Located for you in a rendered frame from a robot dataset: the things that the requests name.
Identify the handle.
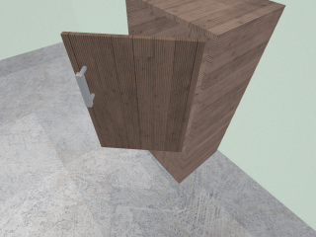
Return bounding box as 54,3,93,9
75,66,95,108

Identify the cupboard door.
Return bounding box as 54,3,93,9
60,32,205,153

